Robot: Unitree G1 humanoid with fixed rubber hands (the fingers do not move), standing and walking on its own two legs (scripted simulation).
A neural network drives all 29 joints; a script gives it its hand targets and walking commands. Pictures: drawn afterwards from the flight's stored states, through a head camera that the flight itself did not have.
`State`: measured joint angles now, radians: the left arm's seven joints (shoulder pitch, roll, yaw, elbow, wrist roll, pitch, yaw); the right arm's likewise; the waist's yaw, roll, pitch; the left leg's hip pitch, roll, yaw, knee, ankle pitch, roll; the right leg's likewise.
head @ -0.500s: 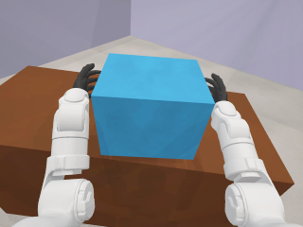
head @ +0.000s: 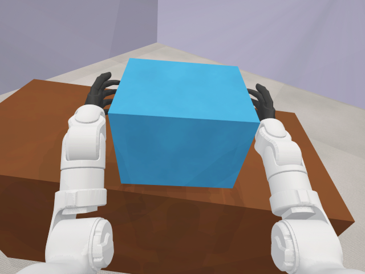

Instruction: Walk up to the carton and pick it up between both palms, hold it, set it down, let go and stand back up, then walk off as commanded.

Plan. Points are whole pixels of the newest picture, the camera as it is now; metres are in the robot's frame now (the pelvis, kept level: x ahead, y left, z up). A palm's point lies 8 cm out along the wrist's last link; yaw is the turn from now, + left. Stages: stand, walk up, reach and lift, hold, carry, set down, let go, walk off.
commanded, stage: set down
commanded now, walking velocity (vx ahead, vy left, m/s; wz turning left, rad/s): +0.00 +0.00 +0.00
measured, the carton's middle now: (181, 123) +0.41 +0.03 +0.16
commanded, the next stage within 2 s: none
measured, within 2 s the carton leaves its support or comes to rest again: neither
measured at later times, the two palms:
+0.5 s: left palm (111, 111) +0.40 +0.19 +0.19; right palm (262, 123) +0.41 -0.17 +0.18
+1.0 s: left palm (113, 118) +0.40 +0.19 +0.17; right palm (260, 128) +0.42 -0.17 +0.16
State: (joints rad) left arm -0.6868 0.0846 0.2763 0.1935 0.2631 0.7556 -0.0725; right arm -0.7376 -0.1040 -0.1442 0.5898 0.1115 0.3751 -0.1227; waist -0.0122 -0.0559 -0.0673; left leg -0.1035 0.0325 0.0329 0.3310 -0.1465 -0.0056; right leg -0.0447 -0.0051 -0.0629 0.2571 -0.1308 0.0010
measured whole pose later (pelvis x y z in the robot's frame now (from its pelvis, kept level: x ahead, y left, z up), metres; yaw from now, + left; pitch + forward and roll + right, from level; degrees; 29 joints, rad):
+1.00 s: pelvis +0.04 -0.01 +0.00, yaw +0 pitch -2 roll +0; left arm -0.57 0.04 0.27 0.21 0.28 0.52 -0.08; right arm -0.61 -0.08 -0.15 0.59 0.07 0.09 -0.09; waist -0.01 -0.06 -0.03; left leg -0.09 0.03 0.03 0.30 -0.18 -0.01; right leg -0.04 -0.01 -0.06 0.26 -0.18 0.00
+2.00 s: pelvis +0.05 -0.01 +0.00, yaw +0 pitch -1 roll +0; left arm -0.58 0.00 0.27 0.48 0.27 0.28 -0.02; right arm -0.61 -0.08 -0.31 0.78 -0.06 -0.05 0.01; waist -0.01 -0.05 0.03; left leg -0.09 0.03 0.03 0.30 -0.19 -0.01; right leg -0.05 -0.01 -0.06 0.25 -0.20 0.00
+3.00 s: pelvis +0.06 -0.01 +0.00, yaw +0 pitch +3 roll +0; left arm -0.60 -0.02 0.28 0.58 0.29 0.12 0.01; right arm -0.61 -0.08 -0.37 0.83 -0.11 -0.16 0.02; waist -0.01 -0.03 0.03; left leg -0.15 0.03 0.03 0.30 -0.20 -0.01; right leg -0.11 -0.01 -0.06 0.25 -0.20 0.00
